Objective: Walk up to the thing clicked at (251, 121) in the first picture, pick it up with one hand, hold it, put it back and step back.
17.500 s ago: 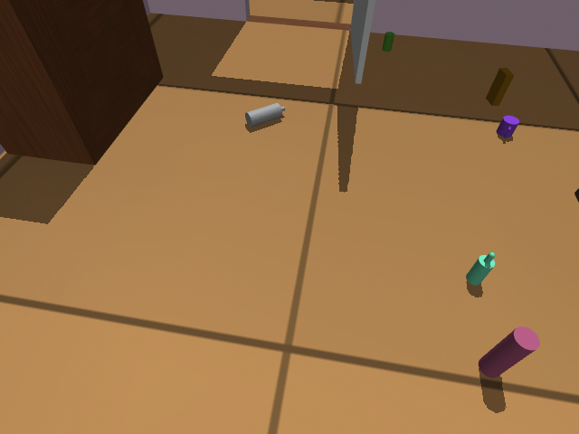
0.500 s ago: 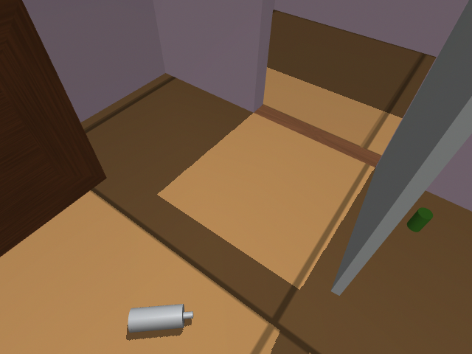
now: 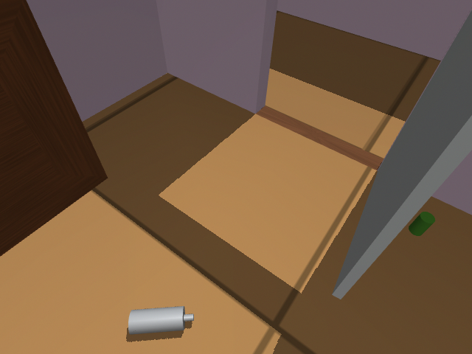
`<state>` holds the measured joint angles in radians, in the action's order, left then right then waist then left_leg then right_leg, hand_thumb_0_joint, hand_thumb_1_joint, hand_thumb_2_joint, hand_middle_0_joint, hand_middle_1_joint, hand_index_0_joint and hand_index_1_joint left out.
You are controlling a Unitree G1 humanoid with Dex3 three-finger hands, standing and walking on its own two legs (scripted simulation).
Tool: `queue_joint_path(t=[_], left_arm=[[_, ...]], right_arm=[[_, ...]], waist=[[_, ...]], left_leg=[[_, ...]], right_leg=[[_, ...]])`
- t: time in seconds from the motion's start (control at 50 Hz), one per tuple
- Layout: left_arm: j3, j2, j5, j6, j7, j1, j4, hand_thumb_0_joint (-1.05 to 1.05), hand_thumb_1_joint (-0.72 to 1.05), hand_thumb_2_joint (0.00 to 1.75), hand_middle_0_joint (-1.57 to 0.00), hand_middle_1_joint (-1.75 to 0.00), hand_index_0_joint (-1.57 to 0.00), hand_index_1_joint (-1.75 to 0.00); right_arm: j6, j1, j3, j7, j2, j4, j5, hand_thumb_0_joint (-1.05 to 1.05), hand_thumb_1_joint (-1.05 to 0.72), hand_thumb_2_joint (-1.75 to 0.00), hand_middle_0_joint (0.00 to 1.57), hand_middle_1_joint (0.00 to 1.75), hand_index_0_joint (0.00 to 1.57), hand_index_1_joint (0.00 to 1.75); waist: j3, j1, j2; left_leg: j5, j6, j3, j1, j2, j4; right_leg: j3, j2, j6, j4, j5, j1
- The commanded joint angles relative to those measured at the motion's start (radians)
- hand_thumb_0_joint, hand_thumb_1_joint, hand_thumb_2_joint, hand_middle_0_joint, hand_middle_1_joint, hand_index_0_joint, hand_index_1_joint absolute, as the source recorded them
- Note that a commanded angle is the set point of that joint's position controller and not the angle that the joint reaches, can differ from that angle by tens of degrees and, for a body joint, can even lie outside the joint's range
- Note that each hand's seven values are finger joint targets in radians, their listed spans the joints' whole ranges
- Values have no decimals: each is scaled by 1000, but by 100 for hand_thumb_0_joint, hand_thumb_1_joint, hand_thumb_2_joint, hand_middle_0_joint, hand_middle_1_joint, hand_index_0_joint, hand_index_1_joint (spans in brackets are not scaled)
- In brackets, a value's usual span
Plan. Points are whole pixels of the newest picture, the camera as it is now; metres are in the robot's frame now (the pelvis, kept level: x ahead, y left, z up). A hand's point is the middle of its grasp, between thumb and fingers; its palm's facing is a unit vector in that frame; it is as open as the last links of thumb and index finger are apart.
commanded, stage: stand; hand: left
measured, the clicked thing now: (162, 319) +0.38 +0.26 -0.74
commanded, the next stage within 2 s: walk up in 0.14 s
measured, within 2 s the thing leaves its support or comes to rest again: neither
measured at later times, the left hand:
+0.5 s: hand out of the picture +0.00 +0.24 -0.16, palm faces -0.03 -0.90 -0.43, open 7.4 cm
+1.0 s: hand out of the picture -0.11 +0.27 -0.17, palm faces +0.06 -0.92 -0.39, open 7.4 cm
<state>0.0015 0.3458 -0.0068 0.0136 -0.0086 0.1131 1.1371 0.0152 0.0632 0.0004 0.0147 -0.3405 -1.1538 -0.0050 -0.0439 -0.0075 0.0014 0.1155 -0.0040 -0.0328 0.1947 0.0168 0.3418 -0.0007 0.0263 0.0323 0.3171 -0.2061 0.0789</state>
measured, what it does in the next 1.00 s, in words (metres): walks backwards: left foot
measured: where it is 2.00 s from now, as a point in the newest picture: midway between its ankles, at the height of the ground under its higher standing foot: outside the picture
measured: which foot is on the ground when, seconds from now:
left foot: down 0.00-0.42, up 0.44-0.76, down 0.78-1.00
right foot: down 0.00-0.80, up 0.82-1.00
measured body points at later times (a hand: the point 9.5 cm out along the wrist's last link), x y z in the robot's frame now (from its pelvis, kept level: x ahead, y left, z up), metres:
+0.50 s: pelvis -0.07 -0.03 -0.02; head +0.00 -0.05 +0.42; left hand +0.00 +0.29 -0.13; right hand +0.07 -0.35 -0.16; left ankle -0.02 +0.11 -0.70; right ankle -0.05 -0.14 -0.75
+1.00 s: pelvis -0.20 -0.01 -0.02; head -0.13 +0.01 +0.43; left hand -0.11 +0.31 -0.14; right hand -0.07 -0.31 -0.13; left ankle -0.18 +0.11 -0.75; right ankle -0.23 -0.15 -0.67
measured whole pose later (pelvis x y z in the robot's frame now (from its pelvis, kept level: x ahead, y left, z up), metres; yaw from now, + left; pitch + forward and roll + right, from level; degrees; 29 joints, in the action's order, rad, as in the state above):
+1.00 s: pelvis -0.20 -0.01 -0.02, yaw +3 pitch -1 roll -1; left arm 0.08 0.39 -0.01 -0.05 0.03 0.15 0.84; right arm -0.05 0.11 0.03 -0.01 -0.36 -0.88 -0.03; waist -0.17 0.01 0.01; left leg 0.29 -0.02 0.01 0.30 0.02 0.60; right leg -0.10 -0.09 0.02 1.12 -0.52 0.43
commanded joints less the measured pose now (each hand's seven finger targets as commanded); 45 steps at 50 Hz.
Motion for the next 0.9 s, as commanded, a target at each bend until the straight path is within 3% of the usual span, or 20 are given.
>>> queue_joint_path(t=[0.0,0.1,0.12,0.16,0.28,0.34,0.36,0.38,0.4,0.42,0.48,0.56,0.66,0.7,0.74,0.76,0.78,0.8,0.84,0.88], left_arm=[[38,212,-5,21,15,-39,-62,0,90,90,-20,-30,-20,-30],[39,213,-2,21,13,-36,-69,0,90,90,-20,-30,-20,-30],[70,268,14,3,24,-40,-77,0,90,90,-20,-30,-20,-30],[70,243,21,-9,31,-4,-107,0,90,90,-20,-30,-20,-30],[80,209,6,-54,25,84,-161,0,90,90,-20,-30,-20,-30],[93,208,-1,-56,21,167,-156,0,90,90,-20,-30,-20,-30],[102,239,-9,-49,22,152,-168,0,90,90,-20,-30,-20,-30],[119,300,-23,-39,25,121,-196,0,90,90,-20,-30,-20,-30],[138,387,-29,-35,26,38,-243,0,90,90,-20,-30,-20,-30],[137,402,-38,-27,31,-11,-282,0,90,90,-20,-30,-20,-30],[118,290,-33,-24,41,-112,-319,0,90,90,-20,-30,-20,-30],[120,254,-28,-28,55,37,-334,0,90,90,-20,-30,-20,-30],[136,274,-16,-44,63,99,-365,0,90,90,-20,-30,-20,-30],[137,285,-11,-52,55,50,-391,0,90,90,-20,-30,-20,-30],[131,285,-5,-59,49,1,-415,0,90,90,-20,-30,-20,-30],[121,243,-4,-61,45,33,-421,0,90,90,-20,-30,-20,-30],[125,235,2,-57,51,-37,-432,0,90,90,-20,-30,-20,-30],[137,249,-18,-57,59,-93,-428,0,90,90,-20,-30,-20,-30],[137,229,3,-63,57,-8,-381,0,90,90,-20,-30,-20,-30],[136,229,5,-55,53,79,-355,0,90,90,-20,-30,-20,-30]], right_arm=[[14,-59,45,-11,-220,55,-3,0,-90,-90,20,30,20,30],[22,-52,42,-12,-222,56,-4,0,-90,-90,20,30,20,30],[3,-65,59,-13,-283,55,5,0,-90,-90,20,30,20,30],[-9,-26,67,-17,-275,76,21,0,-90,-90,20,30,20,30],[-44,-85,102,-27,-315,193,6,0,-90,-90,20,30,20,30],[-60,-133,103,-24,-293,243,-3,0,-90,-90,20,30,20,30],[-65,-122,99,-21,-267,252,5,0,-90,-90,20,30,20,30],[-68,-108,84,-21,-216,261,16,0,-90,-90,20,30,20,30],[-73,-87,80,-30,-194,269,12,0,-90,-90,20,30,20,30],[-79,-37,87,-39,-217,263,2,0,-90,-90,20,30,20,30],[-75,63,100,-38,-260,233,25,0,-90,-90,20,30,20,30],[-64,26,74,-48,-241,281,6,0,-90,-90,20,30,20,30],[-56,53,75,-49,-234,309,-10,0,-90,-90,20,30,20,30],[-57,125,87,-43,-239,279,-13,0,-90,-90,20,30,20,30],[-55,192,103,-38,-246,262,-24,0,-90,-90,20,30,20,30],[-53,161,119,-35,-302,276,-38,0,-90,-90,20,30,20,30],[-59,83,137,-22,-406,303,-23,0,-90,-90,20,30,20,30],[-52,74,145,-23,-426,322,-34,0,-90,-90,20,30,20,30],[-48,-29,105,-37,-314,339,-37,0,-90,-90,20,30,20,30],[-43,-41,100,-45,-286,353,-32,0,-90,-90,20,30,20,30]], waist=[[57,-4,6],[90,1,-13],[-29,4,-12],[76,1,-38],[165,24,-193],[130,61,-159],[93,56,-45],[37,52,143],[8,46,254],[8,32,241],[74,-39,102],[123,65,115],[168,70,215],[185,34,201],[160,-25,140],[151,-7,-25],[112,-33,-292],[66,-71,-281],[40,21,-92],[21,55,-136]], left_leg=[[6,-13,119,-89,119,-56],[-94,-14,117,-102,123,-53],[-338,-29,134,-54,125,31],[-510,-66,131,-109,164,67],[-257,-203,216,74,281,53],[-153,-175,195,134,238,162],[-53,-115,161,158,145,269],[166,-40,108,228,-17,430],[479,-7,115,263,-138,659],[518,-7,189,252,-95,812],[379,6,197,265,-117,920],[415,31,174,372,-91,795],[419,25,95,269,-38,452],[340,11,37,136,-42,306],[76,-18,25,9,-21,88],[-33,-74,242,-57,137,59],[-154,-237,464,36,331,3],[-191,-330,574,139,410,-35],[-296,-237,323,98,274,55],[-357,-210,241,16,232,115]], right_leg=[[-76,106,-38,-73,25,79],[-73,110,-40,-60,90,42],[-67,87,-46,47,280,149],[-22,64,-49,149,293,123],[0,-20,-74,456,-200,100],[-15,-2,-83,341,-126,103],[-96,64,-106,199,-6,145],[-305,221,-140,22,136,196],[-441,364,-283,-25,299,270],[-497,413,-343,-11,348,335],[-213,230,-240,121,432,212],[-202,242,-247,212,579,-69],[-213,253,-235,261,656,-141],[-190,236,-206,274,547,-54],[-153,203,-141,310,342,98],[-100,107,-84,415,127,254],[39,-96,-37,606,-313,345],[-117,-107,-27,827,-466,342],[-192,-133,-49,969,-371,400],[-157,-116,-40,948,-313,438]])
